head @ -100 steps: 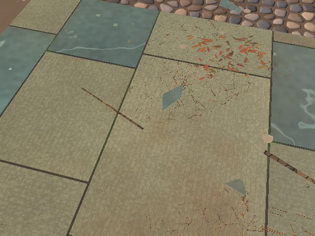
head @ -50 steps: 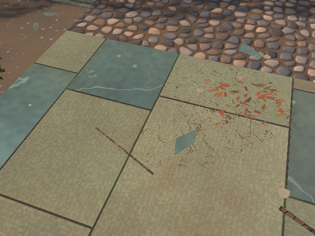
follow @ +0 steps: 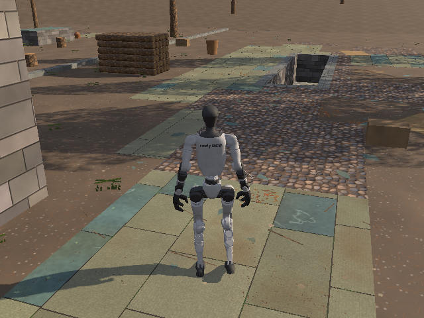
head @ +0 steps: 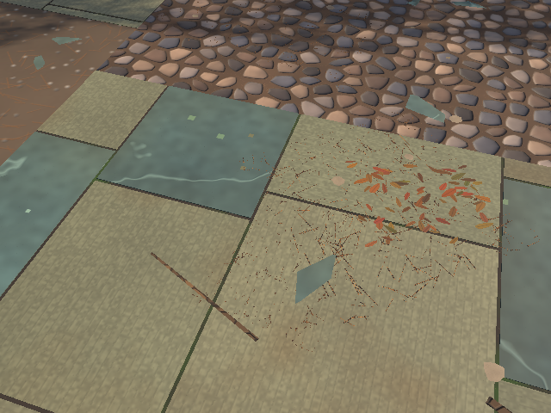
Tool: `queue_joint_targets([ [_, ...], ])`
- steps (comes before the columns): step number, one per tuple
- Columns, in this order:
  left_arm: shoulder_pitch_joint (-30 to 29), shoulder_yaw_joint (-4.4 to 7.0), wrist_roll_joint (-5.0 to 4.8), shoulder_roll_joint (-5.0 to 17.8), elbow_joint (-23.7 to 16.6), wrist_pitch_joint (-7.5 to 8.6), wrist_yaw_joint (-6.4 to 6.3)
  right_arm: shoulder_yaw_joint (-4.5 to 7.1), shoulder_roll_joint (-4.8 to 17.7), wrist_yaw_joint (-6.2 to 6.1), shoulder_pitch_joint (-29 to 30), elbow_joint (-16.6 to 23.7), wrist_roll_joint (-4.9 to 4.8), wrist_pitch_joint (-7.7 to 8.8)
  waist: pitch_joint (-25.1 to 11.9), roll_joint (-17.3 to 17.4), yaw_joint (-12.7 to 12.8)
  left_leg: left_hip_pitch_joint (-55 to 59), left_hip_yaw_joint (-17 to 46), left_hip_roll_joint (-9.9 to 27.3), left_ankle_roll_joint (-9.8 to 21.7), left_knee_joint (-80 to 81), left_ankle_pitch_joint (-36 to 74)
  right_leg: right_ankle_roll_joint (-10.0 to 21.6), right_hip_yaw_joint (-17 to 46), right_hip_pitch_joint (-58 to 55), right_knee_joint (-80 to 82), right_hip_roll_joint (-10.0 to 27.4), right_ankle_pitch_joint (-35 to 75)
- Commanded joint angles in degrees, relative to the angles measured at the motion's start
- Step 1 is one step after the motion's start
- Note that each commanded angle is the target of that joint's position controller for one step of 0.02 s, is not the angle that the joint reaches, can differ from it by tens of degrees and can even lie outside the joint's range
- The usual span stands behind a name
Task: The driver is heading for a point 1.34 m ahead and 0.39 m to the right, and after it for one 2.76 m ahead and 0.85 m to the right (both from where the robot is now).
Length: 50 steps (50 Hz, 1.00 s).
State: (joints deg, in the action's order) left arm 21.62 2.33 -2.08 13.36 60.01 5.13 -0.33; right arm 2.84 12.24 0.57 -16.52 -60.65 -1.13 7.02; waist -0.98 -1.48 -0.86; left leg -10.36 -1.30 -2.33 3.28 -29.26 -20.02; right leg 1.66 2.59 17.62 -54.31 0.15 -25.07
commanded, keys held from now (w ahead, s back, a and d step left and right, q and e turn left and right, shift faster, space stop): w+e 0.78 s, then w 0.22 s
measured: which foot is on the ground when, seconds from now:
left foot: down 0.00-0.36, up 0.38-0.84, down 0.86-1.00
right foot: up 0.00-0.34, down 0.36-0.86, up 0.88-1.00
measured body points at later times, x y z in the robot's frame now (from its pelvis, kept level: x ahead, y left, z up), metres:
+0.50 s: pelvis +0.26 -0.06 +0.00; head +0.29 -0.07 +0.44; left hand +0.45 +0.17 -0.12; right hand +0.28 -0.34 -0.13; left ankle +0.19 +0.11 -0.63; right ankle +0.32 -0.13 -0.73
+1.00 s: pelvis +0.55 -0.09 +0.00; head +0.57 -0.09 +0.45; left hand +0.75 +0.12 -0.12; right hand +0.54 -0.38 -0.10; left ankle +0.63 -0.01 -0.73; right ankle +0.42 -0.17 -0.64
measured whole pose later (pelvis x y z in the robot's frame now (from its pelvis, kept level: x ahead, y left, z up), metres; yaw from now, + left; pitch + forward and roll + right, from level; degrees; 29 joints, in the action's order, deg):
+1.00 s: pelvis +0.55 -0.09 +0.00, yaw -28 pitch +2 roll +1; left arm 18.1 2.6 -1.0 16.3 44.8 3.4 -0.2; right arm 2.8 14.7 0.8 -12.5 -44.5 0.4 6.9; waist -0.2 -2.0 0.0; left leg -17.1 0.3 -2.5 1.7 -24.9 -9.8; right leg 2.2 4.8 25.6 -66.6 -1.5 -21.3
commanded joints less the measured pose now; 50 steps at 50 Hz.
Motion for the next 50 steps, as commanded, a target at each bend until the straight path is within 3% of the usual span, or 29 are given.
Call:
queue_joint_targets([
  [1,-8.33,0.76,-1.13,4.53,-6.9,2.66,0.86,0.52,5.87,0.1,-11.51,-1.07,1.09,-0.16,4.85,5.27,-3.35,25.1,24.0,20.04,9.99,14.65,20.08,2.85,3.16,37.08,-17.7,2.73,3.78],
  [4,-10.03,1.12,-0.52,2.83,-7.73,1.49,1.5,-0.85,3.21,-0.2,-10.56,-0.85,1.49,-1.31,5.55,5.9,-1.62,19.11,10.79,15.77,5.48,17.03,28.77,2.82,1.63,34.12,-12.75,4.72,11.18],
  [7,-15.84,0.13,0.27,0.96,-11.32,0.44,1.99,-0.93,5.65,-1.34,-6.39,0.9,2.26,-1.29,8.36,5.21,-0.56,7.08,2.91,12.8,5.11,21.96,28.25,0.82,-1.53,27.32,-0.21,3.82,20.35],
  [10,-24.03,-1.05,0.83,0.05,-15.35,0.28,2.45,-0.52,8.82,-2.17,-8.21,0.95,1.56,-0.71,9.41,5.27,-2.42,2.08,-1.15,12.91,5.0,25.59,27.78,0.8,-6.29,18.57,12.97,2.53,28.09],
  [12,-25.93,-0.94,0.53,1.51,-17.09,0.08,3.12,-0.28,9.47,-2.18,-9.69,0.45,0.93,-0.67,9.67,5.09,-1.99,6.95,-2.82,14.59,4.56,24.39,32.87,2.47,-6.34,18.0,17.33,2.04,28.3],
  [14,-25.43,-0.15,0.61,3.57,-18.24,0.17,3.84,0.03,10.38,-2.26,-9.04,1.12,0.92,-1.13,6.96,5.93,-0.04,13.16,-4.9,15.78,3.3,18.26,51.02,4.82,-8.08,15.17,19.33,-0.41,25.81],
  [15,-23.21,0.55,0.6,4.91,-18.16,0.11,4.12,0.27,11.11,-2.5,-8.5,1.72,1.14,-1.68,4.26,7.25,1.71,15.84,-5.74,16.22,2.55,13.06,61.51,5.85,-9.3,12.08,18.75,-2.13,23.45],
  [17,-8.97,3.14,0.25,9.39,-14.75,-0.52,4.28,0.64,12.38,-2.86,-6.21,3.59,1.89,-3.22,-4.48,9.06,9.14,14.56,-7.29,15.33,0.8,-7.14,70.91,8.47,-9.84,-4.68,19.72,-5.56,21.2],
  [18,-1.02,4.78,0.35,12.8,-13.24,-1.27,3.45,0.37,12.22,-2.82,-5.84,5.1,2.18,-3.1,-8.37,5.52,12.7,2.07,-7.24,13.2,-0.85,-23.11,58.04,10.84,-1.08,-20.23,21.3,-1.29,19.26],
  [19,0.95,5.4,0.99,17.48,-13.59,-1.51,2.88,-2.31,2.67,-1.18,-12.86,7.31,3.21,-1.46,-16.5,-11.18,5.96,-23.13,-4.26,0.98,-4.31,-49.07,1.49,22.7,31.82,-41.0,24.98,15.76,8.98],
  [20,1.86,4.49,1.48,13.92,-13.62,-1.45,2.4,-1.76,5.86,0.02,-8.38,8.21,1.16,1.49,-21.68,-7.94,8.47,-30.3,8.15,-1.34,-2.52,-58.02,-10.15,24.44,48.32,-43.09,36.84,19.09,1.52],
  [21,-1.19,3.85,1.7,11.61,-13.77,-0.85,2.14,-0.58,9.81,0.35,-2.09,11.26,-1.06,2.99,-11.15,-6.1,8.03,-35.76,9.12,2.17,-0.79,-56.62,-5.7,20.39,40.18,-35.77,39.13,17.06,2.52],
  [22,-6.24,3.27,1.53,9.84,-15.04,-0.2,2.3,-0.5,10.51,-0.1,0.67,12.48,-1.05,3.58,-5.57,0.63,5.22,-33.64,8.53,5.06,-0.13,-51.34,-0.56,18.21,32.27,-25.27,40.25,14.64,8.17],
  [23,-10.33,2.83,1.8,8.53,-16.33,0.24,2.67,0.06,10.53,-0.82,1.29,12.26,-0.15,3.27,-2.0,4.69,2.32,-30.09,7.73,6.71,-0.56,-46.78,1.32,16.95,26.74,-15.93,41.22,12.2,14.7],
  [24,-12.72,2.48,2.41,7.87,-17.31,0.47,2.66,0.55,10.71,-1.22,-0.52,12.35,0.5,2.27,-1.4,4.07,-0.23,-25.33,8.24,8.41,-1.06,-43.9,2.36,16.32,22.5,-9.67,42.26,10.12,18.44],
  [26,-13.29,2.42,1.83,7.95,-17.78,0.39,2.45,0.84,9.41,-1.56,-1.59,13.47,1.35,0.45,0.13,1.85,-2.12,-22.31,7.31,9.68,-2.79,-37.89,2.55,16.23,18.58,-2.73,43.72,8.16,21.07],
  [28,-11.0,2.75,1.69,9.32,-17.64,0.42,1.6,0.83,8.6,-2.06,2.1,15.57,2.45,-0.51,1.37,0.69,-1.48,-22.33,5.54,9.44,-4.97,-31.23,6.94,16.2,15.0,1.98,44.51,6.6,23.2],
  [30,-8.27,3.23,1.64,10.83,-17.47,0.16,0.63,0.73,8.14,-2.38,7.83,17.9,2.66,-0.71,2.28,-0.2,0.51,-23.59,4.9,8.39,-6.32,-22.12,15.0,14.94,13.51,3.04,44.26,5.02,22.33],
  [34,-3.66,3.5,0.76,11.31,-16.92,-0.8,-0.13,0.07,6.6,-1.75,16.47,20.94,1.74,-0.05,1.31,-2.11,4.42,-19.34,4.4,4.42,-6.61,-5.41,26.23,11.39,13.05,1.12,41.32,3.16,18.94],
  [37,-1.14,3.42,0.41,10.75,-16.45,-1.44,-0.3,0.37,8.23,-0.87,19.72,22.91,0.9,0.58,0.69,-2.93,5.54,-19.27,5.95,3.23,-6.1,-0.45,24.35,10.95,17.74,-4.89,37.18,4.98,16.79],
  [40,-0.86,3.41,0.97,10.75,-16.81,-2.11,-0.69,1.1,10.29,0.07,18.62,23.4,0.59,1.65,-0.18,-4.84,4.05,-16.3,6.07,2.3,-4.29,3.12,17.14,10.32,22.47,-10.54,31.57,7.1,19.02],
  [42,-1.25,2.47,1.38,8.13,-17.12,-2.19,-0.65,2.14,12.18,-0.14,9.44,21.18,1.35,2.3,-4.67,-5.78,-0.32,-2.78,5.37,3.8,-0.53,5.8,17.27,7.96,20.35,-9.66,23.45,4.34,25.7],
  [43,-1.55,1.23,2.1,5.12,-18.08,-1.79,-0.31,2.93,15.14,-0.54,0.28,20.22,2.3,2.44,-12.03,-1.31,-4.34,11.55,13.47,12.66,3.86,3.98,16.11,5.79,15.59,-3.11,8.65,1.28,21.58],
  [44,6.99,0.28,0.45,2.39,-18.59,-0.99,0.0,4.62,20.04,-0.42,-7.4,17.09,2.54,1.42,-18.9,17.65,-2.02,31.12,38.7,24.41,14.35,7.24,5.8,1.37,7.19,17.63,-9.39,-7.08,-0.13],
  [45,6.74,0.93,-0.32,7.54,-17.71,-0.62,-0.17,3.67,14.85,0.03,-7.58,17.14,0.82,1.01,-15.87,15.78,-3.33,31.06,46.95,26.34,14.29,11.19,-6.39,0.81,8.51,26.66,-17.61,-3.72,-7.58],
  [46,0.13,1.83,-0.29,11.02,-18.43,-0.62,-0.15,2.64,11.04,-0.02,-4.67,17.93,0.53,0.71,-7.51,9.32,-4.6,24.39,39.01,23.51,11.42,12.07,-6.85,0.7,8.99,29.53,-20.07,-1.7,-2.56],
  [47,-4.11,1.74,0.46,10.42,-19.42,-0.62,-0.28,2.14,10.22,-0.01,-1.6,18.66,1.09,0.29,-3.41,4.82,-3.77,17.64,31.76,20.83,9.73,12.86,-0.59,0.46,6.8,28.44,-19.21,0.23,1.5],
  [48,-6.71,1.75,1.34,9.55,-20.33,-0.39,-0.18,1.79,9.33,0.11,0.32,18.46,1.34,0.01,0.18,3.86,-2.65,12.05,27.13,18.52,9.46,14.3,5.98,0.28,5.89,27.79,-15.61,1.69,4.3],
  [50,-6.22,1.62,1.44,7.55,-20.68,-0.53,0.28,1.21,8.09,0.36,1.54,18.15,1.75,0.0,0.97,6.45,-0.15,6.07,20.88,15.28,8.72,16.86,13.29,0.1,3.68,23.02,-10.56,4.13,6.52],
])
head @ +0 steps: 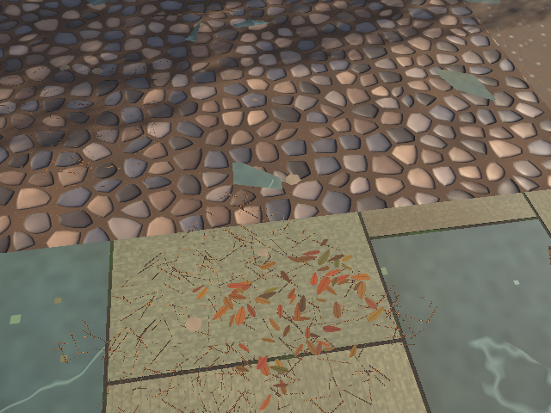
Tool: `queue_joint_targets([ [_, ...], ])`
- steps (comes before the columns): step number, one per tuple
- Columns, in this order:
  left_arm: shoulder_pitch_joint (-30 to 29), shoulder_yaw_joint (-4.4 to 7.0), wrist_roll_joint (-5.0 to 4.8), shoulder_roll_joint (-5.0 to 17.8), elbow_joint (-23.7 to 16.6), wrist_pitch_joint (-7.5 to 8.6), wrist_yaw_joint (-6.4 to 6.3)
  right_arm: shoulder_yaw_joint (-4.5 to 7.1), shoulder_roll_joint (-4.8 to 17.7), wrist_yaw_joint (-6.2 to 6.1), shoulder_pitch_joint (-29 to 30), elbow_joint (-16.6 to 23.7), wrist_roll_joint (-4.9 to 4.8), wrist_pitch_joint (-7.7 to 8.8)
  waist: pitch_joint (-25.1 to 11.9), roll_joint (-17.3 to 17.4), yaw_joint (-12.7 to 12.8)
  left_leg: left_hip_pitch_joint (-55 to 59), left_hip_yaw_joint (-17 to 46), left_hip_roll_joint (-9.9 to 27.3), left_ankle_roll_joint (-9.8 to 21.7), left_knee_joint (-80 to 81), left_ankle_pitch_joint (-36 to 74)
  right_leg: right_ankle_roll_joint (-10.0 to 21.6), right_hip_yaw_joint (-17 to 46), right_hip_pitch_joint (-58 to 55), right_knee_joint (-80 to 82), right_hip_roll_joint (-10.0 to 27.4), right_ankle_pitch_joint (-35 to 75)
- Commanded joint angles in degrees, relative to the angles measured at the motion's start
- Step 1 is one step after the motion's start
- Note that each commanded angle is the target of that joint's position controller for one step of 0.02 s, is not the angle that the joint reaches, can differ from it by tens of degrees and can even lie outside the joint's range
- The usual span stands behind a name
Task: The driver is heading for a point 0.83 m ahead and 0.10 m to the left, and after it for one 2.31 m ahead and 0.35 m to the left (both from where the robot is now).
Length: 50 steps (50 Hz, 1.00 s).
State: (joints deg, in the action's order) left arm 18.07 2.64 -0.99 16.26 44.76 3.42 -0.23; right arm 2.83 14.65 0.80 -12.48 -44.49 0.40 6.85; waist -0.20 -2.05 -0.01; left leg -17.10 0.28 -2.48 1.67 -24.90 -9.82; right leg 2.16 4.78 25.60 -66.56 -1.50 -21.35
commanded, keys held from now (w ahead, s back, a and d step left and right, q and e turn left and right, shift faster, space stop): w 0.40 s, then w+q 0.60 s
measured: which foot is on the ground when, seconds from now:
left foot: down 0.00-0.36, up 0.38-0.86, down 0.88-1.00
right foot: up 0.00-0.32, down 0.34-0.90, up 0.92-1.00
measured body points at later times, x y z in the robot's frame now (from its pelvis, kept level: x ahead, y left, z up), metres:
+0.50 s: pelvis +0.26 -0.07 +0.00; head +0.28 -0.08 +0.45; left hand +0.40 +0.20 -0.09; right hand +0.33 -0.35 -0.13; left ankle +0.23 +0.09 -0.65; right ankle +0.29 -0.15 -0.74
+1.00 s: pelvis +0.53 +0.00 -0.01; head +0.57 +0.01 +0.43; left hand +0.55 +0.29 -0.13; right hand +0.76 -0.22 -0.11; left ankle +0.58 +0.08 -0.74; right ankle +0.42 -0.17 -0.63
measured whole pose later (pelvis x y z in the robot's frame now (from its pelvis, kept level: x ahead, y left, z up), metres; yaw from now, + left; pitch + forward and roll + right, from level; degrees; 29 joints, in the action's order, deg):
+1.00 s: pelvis +0.53 +0.00 -0.01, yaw +15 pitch +2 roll +0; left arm 15.3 2.6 -0.9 16.4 45.7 6.0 0.0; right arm 3.8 16.7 2.2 -9.9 -38.1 -0.9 3.1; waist 2.9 0.0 0.6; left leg -24.0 -1.1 -5.0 5.4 -32.0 -10.1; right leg 0.1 0.7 19.7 -70.5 1.7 -24.0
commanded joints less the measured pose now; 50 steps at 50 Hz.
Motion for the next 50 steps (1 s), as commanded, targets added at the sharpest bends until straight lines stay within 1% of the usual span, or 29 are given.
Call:
queue_joint_targets([
  [1,-2.16,1.03,0.31,3.46,-5.39,1.05,0.34,1.26,5.8,0.24,-2.89,1.59,-0.15,0.22,-0.25,7.65,-0.56,11.61,17.27,14.86,10.79,13.34,5.99,-0.72,0.25,13.97,3.76,6.14,3.0],
  [4,-6.4,0.07,0.84,1.55,-7.37,1.14,0.51,2.04,8.68,-0.03,-4.28,0.48,-0.84,0.13,0.31,6.94,-1.11,9.86,12.57,14.87,11.85,15.71,12.26,-1.86,-1.8,13.83,13.41,7.21,8.05],
  [6,-10.06,-0.43,0.76,0.76,-8.34,1.45,0.82,2.25,9.61,-0.31,-5.14,-0.08,-1.13,-0.34,0.56,6.66,-2.18,8.93,9.07,13.69,10.84,16.26,13.07,-1.97,-2.84,11.48,21.38,6.89,14.69],
  [8,-13.47,-0.5,0.43,0.9,-9.08,1.67,1.17,2.26,10.2,-0.37,-6.73,-0.84,-1.52,-0.76,1.11,6.92,-3.37,8.25,6.59,12.72,9.76,16.08,12.27,-2.07,-4.02,8.18,27.82,5.59,20.17],
  [12,-18.85,-0.09,-0.23,2.39,-11.42,1.97,2.01,2.28,10.99,-0.34,-10.3,-2.71,-2.05,-1.65,2.43,7.51,-4.37,12.52,7.45,15.57,8.55,14.18,11.18,-0.62,-4.14,6.49,33.82,4.32,20.3],
  [14,-18.37,0.4,-0.22,3.64,-11.81,2.2,2.35,2.49,11.84,-0.57,-10.33,-3.19,-2.07,-2.3,2.17,7.9,-2.91,15.15,7.73,16.89,7.45,11.69,14.36,0.95,-4.58,3.81,36.31,3.59,17.18],
  [15,-15.36,0.99,-0.01,4.64,-11.11,2.29,2.31,2.55,12.33,-0.72,-9.51,-3.14,-2.09,-2.62,0.6,7.8,-0.6,15.34,6.5,16.18,6.49,7.87,21.03,1.99,-5.74,-1.37,38.21,2.39,16.78],
  [16,-8.8,2.21,0.32,6.71,-9.07,2.2,1.96,2.23,11.68,-0.84,-9.59,-3.08,-1.99,-2.81,-3.48,6.68,2.57,14.03,4.06,13.72,5.21,-0.17,28.57,3.45,-6.86,-11.12,39.45,1.09,16.69],
  [17,0.97,3.49,0.79,9.96,-7.06,2.01,1.36,1.28,9.67,-0.98,-9.04,-1.95,-1.1,-2.66,-10.49,4.06,6.86,6.09,1.42,11.03,3.11,-13.86,23.59,6.32,-1.13,-26.17,37.61,6.84,17.96],
  [18,7.25,4.88,1.67,16.11,-6.26,1.41,1.01,-0.62,3.92,-0.83,-14.27,-0.17,-0.49,-1.54,-18.56,-9.8,6.24,-16.76,-2.48,2.66,-1.17,-36.88,-0.06,14.74,23.05,-47.43,39.84,21.59,11.57],
  [19,9.23,3.97,0.8,12.85,-5.56,1.12,1.25,-0.35,5.7,-0.58,-14.07,-0.79,-1.02,-0.37,-21.81,-12.51,6.83,-24.87,4.91,1.38,-0.94,-45.85,-22.95,17.06,37.55,-48.27,47.71,24.54,4.54],
  [20,5.46,2.88,0.43,10.05,-5.71,1.21,1.39,0.95,9.95,-0.24,-9.5,0.41,-2.48,0.05,-12.56,-8.02,6.13,-29.87,5.38,4.75,-0.3,-49.32,-19.75,14.52,30.44,-41.32,48.79,22.61,1.82],
  [21,1.38,2.23,0.48,8.08,-6.3,1.23,1.44,0.88,9.82,-0.27,-6.21,0.95,-2.64,-0.1,-7.35,-4.56,4.67,-29.04,3.99,7.33,0.05,-47.5,-14.49,12.7,22.29,-33.18,49.86,20.4,4.49],
  [22,-2.13,1.7,0.91,6.22,-6.45,1.39,1.73,0.97,9.11,-0.43,-4.74,0.96,-1.91,-0.59,-3.52,-2.19,2.91,-26.78,3.47,8.98,-0.24,-44.36,-10.65,11.74,16.85,-25.76,52.02,18.05,8.26],
  [23,-4.45,1.33,1.38,4.8,-6.47,1.84,1.93,1.23,8.46,-0.58,-5.57,0.59,-1.56,-1.47,-1.85,-3.37,0.83,-23.23,4.09,10.55,-0.45,-41.92,-7.86,10.83,12.59,-20.46,54.13,16.2,11.58],
  [24,-5.66,1.43,1.52,4.54,-6.09,2.31,2.1,1.08,7.22,-0.59,-6.89,0.04,-1.7,-2.41,-1.27,-4.39,-0.44,-20.22,4.28,10.94,-0.79,-41.05,-6.04,10.6,9.66,-16.85,56.11,15.29,13.32],
  [26,-5.6,1.89,1.74,5.14,-4.81,3.35,2.02,1.01,5.77,-0.79,-7.05,-0.07,-1.83,-3.57,-0.24,-3.43,-1.3,-19.85,5.14,10.45,-1.56,-39.81,-2.27,10.91,4.43,-14.33,58.46,14.92,18.44],
  [29,-3.66,2.35,2.09,5.94,-2.66,3.72,1.22,1.26,5.39,-0.87,-3.02,1.38,-1.58,-3.69,1.25,-1.13,-0.53,-24.2,7.48,9.52,-2.22,-33.14,5.82,10.26,-1.13,-16.65,59.24,14.93,24.8],
  [34,-1.73,2.61,1.52,7.47,-0.64,3.26,0.19,0.47,3.45,0.74,5.59,4.26,-1.35,-3.1,3.59,-0.05,2.7,-22.5,3.02,8.14,-1.24,-17.72,17.52,7.66,-8.91,-19.81,60.16,14.19,26.16],
  [39,2.47,3.19,0.57,8.92,2.02,1.09,-0.3,0.08,3.11,2.62,12.85,9.31,-1.54,-3.08,5.7,0.35,5.05,-26.98,-0.68,6.99,1.17,-11.21,9.98,6.68,-11.45,-31.37,55.36,17.57,33.41],
  [42,1.09,3.75,0.31,11.11,1.52,-0.29,-1.14,1.18,5.17,3.34,9.92,10.74,-1.57,-3.38,1.41,-2.91,1.82,-18.02,-5.92,2.31,4.1,-10.72,0.97,4.66,-14.23,-33.71,45.15,17.62,59.38],
  [43,0.63,3.9,0.39,11.77,1.27,-0.78,-1.51,2.27,7.09,3.23,4.54,9.89,-1.62,-3.57,-2.05,-3.71,-1.35,-10.58,-7.16,-0.07,5.52,-10.38,-0.84,3.86,-15.16,-32.86,37.15,16.93,66.86],
  [44,-0.24,3.71,0.18,11.65,0.87,-0.98,-1.85,4.04,10.17,2.56,-4.44,7.9,-1.72,-3.66,-6.72,-2.48,-6.4,3.25,-6.4,-1.88,7.78,-6.17,3.01,2.03,-16.55,-27.19,25.09,14.85,64.66],
  [45,0.91,2.66,1.32,9.24,-0.56,-0.21,-1.91,5.83,15.54,1.14,-12.77,6.45,-1.59,-4.34,-12.88,5.01,-9.16,21.79,8.43,7.59,11.75,-5.7,5.66,-0.31,-16.67,-11.93,6.93,11.94,43.18],
  [46,4.8,0.32,1.96,2.02,-3.4,1.83,-0.83,6.04,19.27,0.9,-9.57,8.0,-1.82,-3.99,-18.53,17.69,-2.73,39.27,42.83,21.62,23.85,2.03,-0.63,-3.91,-9.5,12.87,-14.2,-2.09,-9.53],
  [47,-0.4,1.39,0.29,7.61,-4.05,4.28,0.43,4.73,14.58,0.97,-11.85,8.26,-1.36,-3.75,-22.29,10.45,-7.22,41.13,45.39,21.98,22.79,6.29,-3.81,-2.54,2.3,18.95,-17.16,0.61,-9.86],
  [48,-5.21,1.53,-1.52,8.39,-5.93,5.18,0.92,4.02,11.78,0.87,-10.43,7.93,-1.02,-3.41,-14.4,7.94,-7.12,35.31,35.83,19.63,19.95,6.26,-1.16,-1.45,1.66,21.6,-14.78,3.08,-5.91],
  [49,-6.19,1.2,-0.72,7.25,-6.21,5.47,0.68,3.62,10.61,0.96,-6.88,8.14,-1.22,-3.15,-8.01,1.86,-3.99,25.58,28.75,16.75,17.71,6.81,4.63,-1.22,0.98,20.01,-8.29,5.55,-1.96],
  [50,-6.59,1.7,0.8,7.81,-5.82,5.11,0.22,3.08,8.68,0.8,-3.33,8.96,-1.11,-3.06,-5.57,1.35,-1.97,18.69,24.31,14.76,16.32,7.61,9.85,-1.65,0.54,16.46,-2.99,7.32,-0.01],
])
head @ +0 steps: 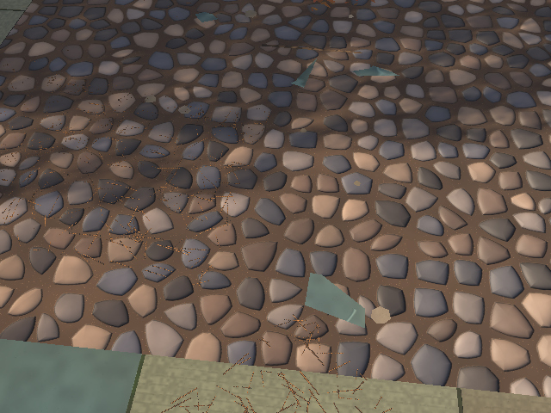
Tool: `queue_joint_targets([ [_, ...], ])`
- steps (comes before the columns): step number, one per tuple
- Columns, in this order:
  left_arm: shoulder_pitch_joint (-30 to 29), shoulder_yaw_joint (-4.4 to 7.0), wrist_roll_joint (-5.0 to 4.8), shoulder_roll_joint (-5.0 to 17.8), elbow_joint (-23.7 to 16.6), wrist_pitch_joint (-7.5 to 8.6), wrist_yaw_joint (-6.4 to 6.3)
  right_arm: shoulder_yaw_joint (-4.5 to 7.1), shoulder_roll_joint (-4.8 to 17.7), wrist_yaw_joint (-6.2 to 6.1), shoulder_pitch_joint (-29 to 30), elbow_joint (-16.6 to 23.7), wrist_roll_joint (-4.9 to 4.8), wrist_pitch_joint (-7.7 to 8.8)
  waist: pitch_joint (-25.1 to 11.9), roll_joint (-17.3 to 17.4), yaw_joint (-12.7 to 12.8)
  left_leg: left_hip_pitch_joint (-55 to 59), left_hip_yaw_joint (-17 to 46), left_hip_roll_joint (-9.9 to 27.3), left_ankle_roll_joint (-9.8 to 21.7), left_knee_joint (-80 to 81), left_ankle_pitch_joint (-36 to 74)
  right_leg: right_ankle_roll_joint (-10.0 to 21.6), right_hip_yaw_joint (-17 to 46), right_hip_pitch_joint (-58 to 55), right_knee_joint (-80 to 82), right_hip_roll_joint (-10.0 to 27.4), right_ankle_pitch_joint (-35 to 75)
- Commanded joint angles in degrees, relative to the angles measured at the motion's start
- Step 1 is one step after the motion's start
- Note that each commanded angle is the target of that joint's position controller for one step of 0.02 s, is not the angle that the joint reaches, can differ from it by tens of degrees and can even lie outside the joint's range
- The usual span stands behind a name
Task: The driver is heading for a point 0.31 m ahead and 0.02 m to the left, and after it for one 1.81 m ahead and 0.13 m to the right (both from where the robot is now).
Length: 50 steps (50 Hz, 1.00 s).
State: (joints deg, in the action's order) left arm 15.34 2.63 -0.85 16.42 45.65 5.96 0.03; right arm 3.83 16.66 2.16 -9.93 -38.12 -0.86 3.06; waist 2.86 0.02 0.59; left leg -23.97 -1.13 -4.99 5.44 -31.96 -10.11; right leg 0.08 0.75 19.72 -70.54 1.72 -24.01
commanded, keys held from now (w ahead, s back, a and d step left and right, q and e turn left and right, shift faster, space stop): w+q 0.30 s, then w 0.10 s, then w+e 0.60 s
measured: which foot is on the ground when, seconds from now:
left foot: down 0.00-0.36, up 0.38-0.78, down 0.80-1.00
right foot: up 0.00-0.34, down 0.36-0.82, up 0.84-1.00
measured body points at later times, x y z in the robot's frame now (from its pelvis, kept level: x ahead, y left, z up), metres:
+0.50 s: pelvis +0.28 -0.05 +0.01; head +0.30 -0.05 +0.46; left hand +0.34 +0.25 -0.08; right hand +0.44 -0.29 -0.10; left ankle +0.17 +0.06 -0.64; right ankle +0.35 -0.14 -0.73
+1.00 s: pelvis +0.51 +0.04 +0.02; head +0.52 +0.05 +0.47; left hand +0.61 +0.33 -0.09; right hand +0.63 -0.23 -0.08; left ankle +0.50 +0.15 -0.73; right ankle +0.52 -0.11 -0.64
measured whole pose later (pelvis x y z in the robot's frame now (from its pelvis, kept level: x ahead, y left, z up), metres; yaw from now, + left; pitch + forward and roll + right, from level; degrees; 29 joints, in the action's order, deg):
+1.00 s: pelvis +0.51 +0.04 +0.02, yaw +0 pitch +1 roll +1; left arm 16.0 4.4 -1.6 18.3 42.3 1.7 0.1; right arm 3.6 14.3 0.6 -14.8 -41.4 0.6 5.3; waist 0.1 -2.9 -0.7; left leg -10.7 -3.9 -0.8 1.1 -21.0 -11.7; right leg -0.3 3.3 33.0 -64.2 3.4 -17.3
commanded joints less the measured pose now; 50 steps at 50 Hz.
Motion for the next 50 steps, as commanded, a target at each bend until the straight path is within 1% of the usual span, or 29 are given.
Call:
queue_joint_targets([
  [1,-2.75,2.01,1.15,7.77,-6.64,1.8,0.0,1.73,6.05,-0.77,-3.85,3.66,0.66,0.68,-6.94,0.33,-0.69,20.14,23.64,15.87,12.48,16.21,13.49,-0.13,4.56,18.83,2.8,4.78,3.9],
  [4,-1.94,1.72,1.81,5.86,-6.95,-0.01,-0.22,2.18,7.5,-1.43,-3.3,3.49,0.44,0.98,-5.27,1.24,1.01,11.85,19.74,14.21,13.0,18.69,18.7,-2.88,2.89,15.69,10.08,4.6,6.74],
  [6,-6.02,1.1,1.98,4.45,-8.18,-0.32,-0.4,2.59,8.83,-2.17,-4.28,2.91,0.21,0.82,-3.82,1.96,-0.06,8.59,16.52,12.04,11.58,19.03,17.69,-4.22,1.97,15.12,18.22,3.61,13.59],
  [9,-12.82,0.41,1.6,3.1,-9.52,0.1,0.11,2.74,9.15,-2.77,-6.52,1.97,-0.31,0.17,-3.46,3.92,-3.05,6.57,14.34,9.04,8.32,17.49,11.03,-4.4,1.35,10.31,32.07,0.54,25.96],
  [13,-16.66,1.2,0.45,5.48,-11.0,0.91,0.99,2.78,9.01,-2.93,-10.01,0.63,-0.8,-0.43,-3.85,5.43,-4.35,11.23,20.58,11.32,6.77,13.37,3.87,-3.34,3.41,7.45,39.95,-1.35,26.41],
  [16,-12.27,2.39,0.24,7.3,-10.2,1.68,1.25,2.68,8.24,-3.06,-8.86,0.78,-0.49,-0.74,-4.51,7.78,-1.24,14.47,24.5,12.56,4.95,8.0,3.37,-0.58,3.08,2.11,43.12,-1.42,21.01],
  [17,-7.75,3.04,0.71,8.1,-8.96,1.93,1.06,2.09,6.38,-3.0,-8.98,0.86,-0.21,-0.7,-6.61,7.66,0.82,14.02,23.16,10.6,3.52,3.74,6.06,1.02,2.23,-4.53,44.73,-1.06,21.0],
  [18,-0.9,3.74,1.82,10.31,-8.35,2.24,0.72,0.84,3.12,-2.76,-9.28,1.44,0.32,-0.42,-12.71,4.08,3.83,10.13,19.38,7.65,1.41,-8.53,3.76,4.44,8.27,-16.21,43.98,5.84,19.42],
  [19,6.08,5.11,2.92,15.59,-6.45,1.74,0.66,-0.23,-0.14,-2.86,-16.6,2.31,-0.78,0.16,-20.21,-11.63,2.44,-8.31,11.14,-0.46,-3.15,-28.27,-11.69,13.81,31.54,-35.74,47.41,17.91,9.11],
  [20,8.63,4.86,1.12,13.01,-4.96,1.31,1.31,0.01,3.27,-2.99,-17.9,1.69,-1.43,0.49,-19.6,-17.06,3.21,-19.17,11.23,0.81,-4.23,-38.7,-23.67,16.79,47.02,-37.79,53.29,22.11,-6.23],
  [21,6.11,3.63,0.45,8.95,-5.52,1.07,1.3,0.97,7.19,-2.9,-12.72,1.67,-1.4,0.48,-11.63,-10.29,4.38,-22.53,12.44,3.11,-4.19,-42.51,-19.34,14.84,41.56,-31.79,54.77,19.56,-9.79],
  [22,3.49,2.97,0.81,7.43,-5.89,0.52,1.21,0.97,7.51,-2.89,-7.6,2.72,-0.54,0.47,-7.19,-5.9,3.97,-22.16,9.75,5.23,-4.11,-42.24,-15.31,13.19,33.65,-25.47,54.69,16.82,-5.02],
  [23,1.23,2.47,1.14,6.51,-5.82,0.09,1.27,0.88,6.86,-2.75,-4.31,3.82,0.54,0.86,-3.63,-4.2,2.81,-21.33,7.92,7.04,-3.94,-38.66,-12.26,13.09,28.55,-19.27,55.7,14.29,1.62],
  [24,0.07,1.94,1.38,5.46,-5.92,-0.01,1.26,0.98,6.08,-2.58,-3.55,4.02,1.02,1.13,-2.44,-4.51,1.46,-18.57,7.52,8.7,-3.88,-34.97,-9.93,12.7,25.09,-15.2,56.8,12.14,7.4],
  [27,0.08,1.89,0.53,5.8,-5.43,-0.08,1.18,0.29,3.33,-2.25,-3.99,3.99,1.14,1.52,-3.35,-6.52,-0.19,-13.57,4.94,9.06,-5.0,-25.79,-8.79,13.75,19.81,-11.18,58.54,9.3,18.39],
  [29,0.74,2.59,-0.04,7.95,-4.76,-0.42,0.62,-0.55,1.67,-2.14,-0.45,4.83,1.39,1.97,-3.2,-5.72,0.52,-10.75,3.77,8.51,-5.96,-16.53,-4.83,13.8,16.41,-9.15,59.17,8.39,21.93],
  [31,1.95,3.01,-0.37,9.18,-4.0,-0.94,0.2,-1.05,0.84,-1.76,3.44,5.2,1.06,2.37,-2.97,-5.57,1.73,-6.34,3.19,7.1,-6.8,-8.22,1.96,12.93,13.89,-6.9,59.02,7.15,22.52],
  [34,5.38,3.15,-0.8,9.55,-2.76,-1.71,0.0,-0.8,1.98,-1.22,7.84,5.91,0.25,2.87,-2.91,-5.76,3.36,-1.99,3.49,5.2,-7.55,-1.53,7.96,12.15,14.86,-6.89,57.69,7.53,20.96],
  [36,6.73,3.19,-0.99,9.53,-2.31,-2.23,-0.17,-0.31,3.13,-1.0,9.4,6.57,-0.06,3.33,-2.78,-5.83,3.21,0.52,4.26,4.76,-7.0,2.11,7.57,11.23,17.33,-8.07,55.83,8.27,17.91],
  [38,6.38,3.23,-1.01,9.43,-2.38,-2.68,-0.4,0.43,4.25,-1.07,7.32,6.1,-0.14,3.75,-3.36,-6.1,0.97,6.81,4.03,4.71,-5.68,5.94,7.14,9.56,18.86,-7.56,52.69,7.88,15.64],
  [39,6.34,2.91,-0.8,8.19,-2.54,-2.79,-0.46,1.09,5.2,-1.38,3.9,5.14,0.08,3.82,-4.71,-6.0,-0.89,12.87,3.67,5.16,-4.56,7.48,6.18,8.26,18.47,-5.96,49.43,6.1,15.78],
  [40,5.14,2.14,-0.35,5.84,-3.34,-2.56,-0.41,1.99,7.3,-1.97,-2.2,4.35,0.76,3.9,-8.43,-4.66,-4.28,22.56,7.4,9.78,-2.29,7.35,4.71,6.16,16.13,-1.68,40.77,3.06,15.42],
  [41,5.35,0.75,1.04,1.43,-4.93,-2.21,-0.47,3.01,11.43,-2.61,-11.81,3.18,1.39,3.49,-16.31,5.49,-7.54,36.32,18.67,21.64,1.12,7.07,4.26,3.3,9.47,7.31,22.0,-1.77,0.96],
  [42,10.65,0.63,-1.1,1.72,-7.0,-1.52,-0.57,3.68,13.89,-2.03,-13.75,1.48,1.63,2.54,-18.79,21.5,-4.55,42.7,41.09,30.8,8.75,13.27,-11.23,1.88,5.37,23.14,8.05,-4.17,-11.09],
  [43,8.7,1.94,-1.86,6.97,-5.54,-1.74,-0.83,2.62,8.91,-1.78,-11.61,1.78,0.98,2.54,-12.21,12.69,-5.37,37.73,39.59,28.38,8.06,15.66,-19.12,1.25,7.62,27.43,1.51,-0.56,-7.16],
  [44,4.68,2.45,-1.58,8.17,-5.98,-2.07,-0.63,1.76,6.04,-1.82,-9.5,1.85,0.77,2.52,-7.05,9.07,-5.46,32.73,31.07,25.74,6.15,16.1,-15.81,1.13,7.04,28.33,0.19,0.69,-2.22],
  [45,3.77,2.44,-1.18,7.05,-5.66,-2.51,-0.57,1.15,4.55,-1.66,-6.49,1.91,1.12,2.58,-4.91,5.86,-3.85,27.84,25.18,23.13,5.19,17.45,-9.3,0.57,6.41,26.21,0.77,2.19,1.72],
  [47,2.31,2.5,-0.78,5.34,-6.5,-3.28,-0.08,0.85,3.2,-1.61,-3.13,1.11,1.59,2.74,-1.82,6.97,-1.59,20.93,16.73,20.43,4.61,20.21,-0.02,-0.04,6.03,23.13,3.76,4.54,5.93],
  [50,0.0,2.0,-0.56,3.1,-8.02,-4.06,0.37,1.6,4.4,-1.83,-2.83,-0.44,1.38,3.48,-1.33,5.64,-0.88,18.45,9.43,20.1,5.53,22.7,9.33,-1.23,5.0,22.66,7.18,5.14,10.31],
])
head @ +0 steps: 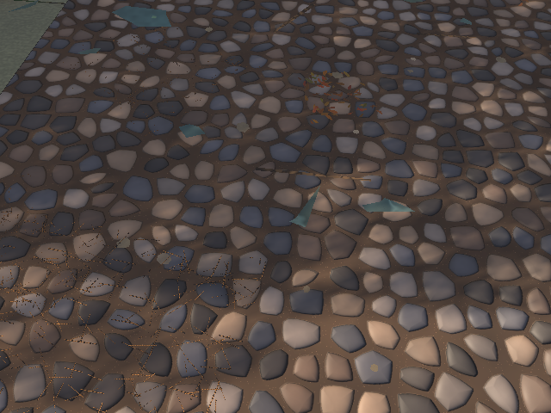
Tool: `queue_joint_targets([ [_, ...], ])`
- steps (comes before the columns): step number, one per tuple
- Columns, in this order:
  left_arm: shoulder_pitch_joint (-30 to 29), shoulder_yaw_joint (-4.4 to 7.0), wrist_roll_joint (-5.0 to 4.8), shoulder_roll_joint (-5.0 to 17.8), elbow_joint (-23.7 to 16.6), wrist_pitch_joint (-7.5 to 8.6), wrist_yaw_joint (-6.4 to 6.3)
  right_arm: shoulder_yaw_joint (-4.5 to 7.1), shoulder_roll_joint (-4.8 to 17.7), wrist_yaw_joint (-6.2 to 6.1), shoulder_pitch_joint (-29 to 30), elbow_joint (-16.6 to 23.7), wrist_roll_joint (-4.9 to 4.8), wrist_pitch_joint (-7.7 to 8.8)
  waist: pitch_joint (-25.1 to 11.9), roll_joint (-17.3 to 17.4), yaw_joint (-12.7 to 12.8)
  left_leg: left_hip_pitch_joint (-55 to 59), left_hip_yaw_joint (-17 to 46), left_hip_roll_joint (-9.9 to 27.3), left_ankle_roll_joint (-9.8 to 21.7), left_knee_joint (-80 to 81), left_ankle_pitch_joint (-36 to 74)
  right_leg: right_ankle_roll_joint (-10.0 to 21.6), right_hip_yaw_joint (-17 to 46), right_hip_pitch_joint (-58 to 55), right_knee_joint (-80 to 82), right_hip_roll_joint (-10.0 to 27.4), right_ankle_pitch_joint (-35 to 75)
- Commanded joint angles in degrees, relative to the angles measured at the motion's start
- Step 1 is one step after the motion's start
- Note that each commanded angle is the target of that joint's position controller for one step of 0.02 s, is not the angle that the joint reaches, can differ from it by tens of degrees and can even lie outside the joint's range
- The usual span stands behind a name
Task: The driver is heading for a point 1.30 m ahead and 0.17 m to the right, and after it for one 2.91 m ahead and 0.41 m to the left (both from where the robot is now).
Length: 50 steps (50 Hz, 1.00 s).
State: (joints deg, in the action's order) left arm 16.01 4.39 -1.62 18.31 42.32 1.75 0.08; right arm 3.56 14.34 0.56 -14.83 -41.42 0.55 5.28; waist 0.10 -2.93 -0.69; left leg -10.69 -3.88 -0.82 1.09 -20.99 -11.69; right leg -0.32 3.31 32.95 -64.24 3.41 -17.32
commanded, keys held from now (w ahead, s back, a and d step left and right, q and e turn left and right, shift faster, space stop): w+e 0.40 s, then w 0.22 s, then w+q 0.38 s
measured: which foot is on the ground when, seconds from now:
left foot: down 0.00-0.28, up 0.30-0.82, down 0.84-1.00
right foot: up 0.00-0.28, down 0.30-0.86, up 0.88-1.00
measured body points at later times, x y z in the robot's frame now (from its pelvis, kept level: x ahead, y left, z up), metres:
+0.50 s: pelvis +0.25 -0.10 +0.00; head +0.28 -0.12 +0.45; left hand +0.43 +0.14 -0.10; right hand +0.33 -0.41 -0.11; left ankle +0.34 +0.07 -0.66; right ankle +0.26 -0.17 -0.74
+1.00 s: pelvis +0.56 -0.13 -0.01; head +0.59 -0.13 +0.44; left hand +0.73 +0.12 -0.12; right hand +0.62 -0.42 -0.11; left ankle +0.62 -0.07 -0.74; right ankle +0.46 -0.24 -0.66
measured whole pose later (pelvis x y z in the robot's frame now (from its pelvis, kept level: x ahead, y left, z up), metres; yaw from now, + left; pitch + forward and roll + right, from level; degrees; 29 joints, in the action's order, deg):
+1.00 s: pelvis +0.56 -0.13 -0.01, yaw -12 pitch +1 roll +1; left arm 15.2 2.0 0.3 16.8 41.8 5.5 0.4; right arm 3.0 16.5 1.9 -13.5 -41.2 -0.4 4.0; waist 2.0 -1.0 -0.4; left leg -18.0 1.1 -6.1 5.2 -25.1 -8.4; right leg 0.1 3.0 24.9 -65.6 0.7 -20.3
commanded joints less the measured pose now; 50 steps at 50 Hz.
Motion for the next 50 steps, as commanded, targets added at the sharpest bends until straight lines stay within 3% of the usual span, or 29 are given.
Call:
queue_joint_targets([
  [1,-1.96,0.09,0.41,0.91,-5.33,0.08,0.46,2.14,7.42,-0.37,1.8,2.24,-0.07,1.31,1.63,7.79,0.28,5.32,10.27,16.11,10.12,12.1,12.98,-1.17,2.32,9.88,3.37,3.58,5.47],
  [6,-9.92,-0.86,0.46,-0.15,-7.83,0.5,2.22,2.98,10.48,-0.98,0.48,-0.08,-0.62,0.66,2.91,6.31,-2.05,5.99,0.79,15.16,8.27,12.41,15.44,-0.03,-1.18,5.55,19.52,2.75,17.74],
  [10,-14.88,-0.55,0.3,1.3,-10.68,0.21,3.27,3.8,12.86,-1.01,-1.85,-1.99,-1.92,-0.28,4.38,6.27,-2.73,11.28,-2.51,17.29,6.38,10.22,18.04,2.81,-3.8,4.14,25.82,1.58,14.06],
  [12,-13.52,0.31,0.61,2.98,-11.32,-0.09,3.43,4.32,14.62,-1.18,-1.88,-2.29,-2.34,-1.01,2.31,7.52,-0.89,13.61,-4.81,17.36,5.13,3.64,33.95,5.15,-6.94,-1.14,27.19,-1.52,8.21],
  [13,-9.02,1.32,0.71,4.62,-10.53,-0.32,3.29,4.5,15.37,-1.33,-1.65,-2.28,-2.57,-1.49,-0.82,7.82,2.03,13.41,-6.39,16.54,4.26,-3.99,43.03,6.63,-8.89,-8.06,28.25,-4.12,6.59],
  [14,0.3,3.08,0.52,7.43,-7.99,-0.59,2.79,4.07,14.48,-1.55,-1.57,-2.11,-2.62,-1.82,-5.68,6.56,6.96,9.01,-8.37,14.42,2.55,-16.03,45.58,8.7,-9.71,-21.45,31.05,-7.01,9.29],
  [15,9.79,5.0,0.18,12.31,-5.94,-1.18,1.59,2.84,11.68,-1.74,-3.08,-1.11,-0.99,-1.62,-11.14,-0.17,10.38,-5.33,-8.74,11.89,-0.22,-34.42,27.55,12.09,1.65,-39.23,31.81,-0.79,10.48],
  [16,6.76,5.32,-0.19,18.66,-6.96,-0.45,1.5,0.08,3.85,-0.85,-8.48,2.57,0.98,-0.14,-17.42,-14.9,2.53,-29.27,-1.56,0.18,-3.4,-53.79,-22.46,23.16,35.95,-55.21,39.64,13.51,-2.52],
  [17,8.49,3.83,0.09,13.11,-8.49,0.38,1.82,0.92,9.3,-0.21,-1.7,2.63,-1.26,1.67,-21.63,-6.75,7.81,-34.75,9.38,0.9,-2.29,-58.55,-21.97,22.86,43.79,-55.98,47.24,15.4,-9.5],
  [18,6.56,2.85,0.62,10.25,-7.68,1.2,1.99,1.5,11.63,0.05,3.11,4.07,-3.06,2.49,-12.78,-4.04,7.83,-38.47,8.83,3.02,-1.0,-57.16,-16.17,20.04,35.98,-49.91,48.01,13.97,-5.2],
  [19,3.28,2.37,0.61,8.99,-7.88,1.57,1.9,1.14,10.71,-0.41,3.75,3.9,-2.22,2.9,-8.3,0.48,5.3,-36.11,8.73,5.39,-0.51,-52.44,-11.19,18.32,29.68,-41.6,47.69,11.6,0.67],
  [20,-0.53,1.81,0.82,7.27,-8.47,1.54,1.74,1.38,10.8,-0.88,3.49,3.25,-0.66,2.81,-5.21,1.67,2.83,-32.06,8.72,6.99,-0.92,-47.7,-8.35,17.02,24.21,-33.99,47.85,9.37,7.57],
  [22,-3.82,1.03,1.89,5.26,-9.44,1.75,1.32,1.62,10.57,-0.7,0.9,2.23,-0.23,1.48,-4.37,-0.25,-0.16,-25.69,8.63,8.52,-1.7,-43.86,-5.02,16.71,19.2,-26.29,50.09,7.47,15.76],
  [24,-3.04,0.89,1.7,5.25,-8.17,2.34,0.95,1.23,8.84,-0.69,0.61,1.56,0.15,0.37,-3.48,0.26,-0.51,-24.48,7.25,8.25,-3.12,-40.13,-2.15,17.04,14.82,-22.69,51.55,6.57,22.16],
  [26,-1.16,1.0,1.56,6.07,-6.56,2.6,0.37,0.68,7.4,-0.76,4.19,2.5,0.3,-0.09,-1.48,0.39,0.52,-26.28,6.77,8.05,-4.27,-33.95,4.04,16.39,11.47,-21.74,52.75,5.59,24.98],
  [30,1.92,0.86,1.08,6.41,-4.06,2.51,-0.24,-0.09,5.85,0.01,11.71,3.84,-0.21,0.39,0.59,-0.43,3.74,-24.24,6.02,6.03,-4.0,-18.63,18.75,12.98,7.24,-22.22,53.19,3.19,20.05],
  [33,4.41,0.89,0.97,7.06,-2.06,2.57,-0.23,-0.39,5.75,0.96,15.96,4.76,-1.11,0.84,2.86,-0.72,5.72,-24.58,5.44,5.2,-2.76,-12.73,21.92,12.76,7.67,-25.64,53.62,5.35,16.16],
  [37,7.48,1.09,1.22,7.4,0.64,1.82,-0.37,-0.61,6.05,2.49,19.31,6.62,-1.49,1.2,4.23,-0.25,6.78,-30.33,4.85,4.33,0.6,-9.31,14.35,12.07,7.4,-36.89,50.12,9.51,23.39],
  [39,6.82,1.31,1.19,7.99,1.12,1.33,-0.67,-0.47,6.49,3.07,17.46,6.7,-1.58,1.18,2.85,-1.01,5.24,-27.37,3.61,2.69,2.62,-8.42,8.93,10.74,5.51,-39.61,46.71,9.92,34.1],
  [40,5.9,1.43,1.35,8.6,0.96,1.15,-0.86,0.01,7.5,3.04,14.59,6.15,-1.52,1.06,0.38,-1.97,3.53,-22.15,2.14,0.67,3.76,-8.65,6.61,9.93,4.09,-39.85,43.3,9.36,44.96],
  [41,4.7,1.42,1.5,8.89,0.68,0.81,-1.09,0.97,9.11,2.81,8.81,4.69,-1.37,0.93,-3.75,-2.05,0.15,-13.54,0.31,-1.76,5.28,-7.86,6.96,8.83,1.8,-39.16,36.25,7.82,55.65],
  [42,3.62,1.02,1.75,8.38,-0.06,0.66,-1.45,2.14,11.58,2.39,0.63,2.81,-1.19,0.74,-9.11,-0.92,-4.06,-0.29,2.53,-0.76,7.5,-7.7,10.72,6.86,-0.7,-33.63,25.46,5.63,56.22],
  [43,7.06,-0.19,2.75,5.06,-2.17,1.4,-1.49,3.43,16.8,1.92,-7.09,2.3,-0.48,0.55,-17.44,7.85,-4.48,21.63,22.71,11.9,14.84,-8.84,11.97,3.19,-3.28,-14.77,5.36,0.32,36.26],
  [44,9.81,-1.45,2.91,1.71,-1.6,2.64,-0.83,3.35,15.58,2.02,-9.17,1.26,-1.94,0.21,-21.92,18.86,-3.66,33.77,46.69,20.42,22.45,-0.82,4.01,-0.3,-0.87,2.22,-10.87,-9.25,-11.14],
  [45,5.54,-0.62,1.39,6.41,-2.89,4.16,0.08,2.21,12.03,1.75,-8.14,1.44,-2.47,-0.21,-17.75,12.68,-5.38,32.42,45.86,19.24,19.72,2.18,-5.54,0.48,5.11,9.5,-14.55,-5.6,-11.79],
  [46,-0.3,-0.62,-0.1,6.92,-4.78,5.15,0.59,1.96,11.05,1.38,-5.19,2.45,-1.78,-0.6,-10.59,8.56,-5.34,25.14,38.57,17.18,17.5,3.3,-5.4,0.99,4.24,11.42,-12.86,-3.07,-7.86],
  [47,-3.26,-0.78,0.57,6.27,-5.64,5.75,0.61,1.79,10.61,1.24,-2.31,2.9,-1.14,-0.8,-4.59,3.56,-3.52,16.31,33.52,14.93,16.29,4.89,-0.44,1.15,3.1,10.91,-7.55,-1.2,-4.75],
  [48,-3.84,-0.33,1.97,6.54,-5.72,5.68,0.3,1.35,9.36,1.04,-0.45,3.49,-0.82,-0.73,-2.66,2.37,-1.75,10.83,30.13,13.08,15.51,5.98,5.17,0.78,2.86,8.05,-2.62,0.53,-2.44],
  [50,-1.78,-0.29,2.66,5.46,-5.91,4.93,0.11,1.31,9.42,0.75,1.03,4.37,-0.67,-0.92,-1.87,5.14,0.87,4.82,27.64,10.97,16.05,7.98,11.53,-0.67,2.3,3.79,2.09,1.18,-1.4],
])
